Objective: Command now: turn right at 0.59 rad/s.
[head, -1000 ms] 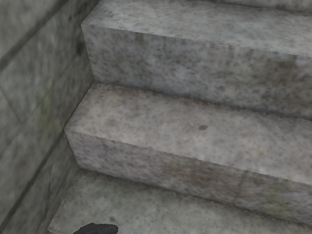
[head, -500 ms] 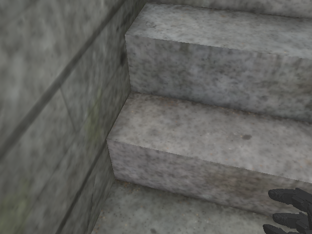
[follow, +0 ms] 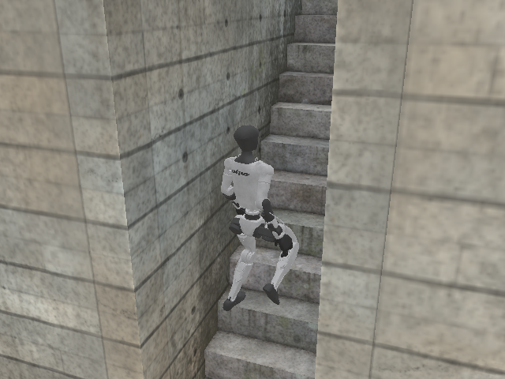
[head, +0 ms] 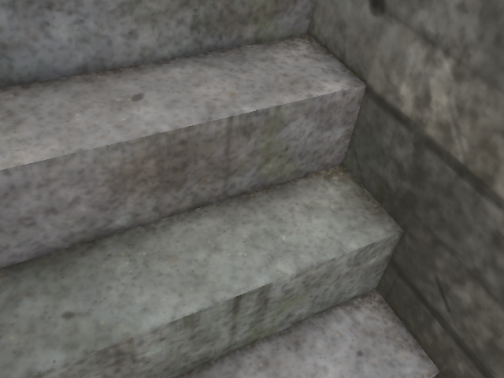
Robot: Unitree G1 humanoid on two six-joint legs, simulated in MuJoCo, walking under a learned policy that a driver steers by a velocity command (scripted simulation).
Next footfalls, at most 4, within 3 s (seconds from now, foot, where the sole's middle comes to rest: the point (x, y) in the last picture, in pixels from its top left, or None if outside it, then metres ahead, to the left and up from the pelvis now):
0.08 right None -0.02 -0.19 -0.72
0.30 left None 0.09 0.07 -0.71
0.34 right None -0.12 -0.21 -0.93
1.38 left None -0.10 0.01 -0.93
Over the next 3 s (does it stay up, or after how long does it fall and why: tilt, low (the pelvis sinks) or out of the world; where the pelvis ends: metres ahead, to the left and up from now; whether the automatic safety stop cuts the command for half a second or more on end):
stays up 0.03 -0.28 0.02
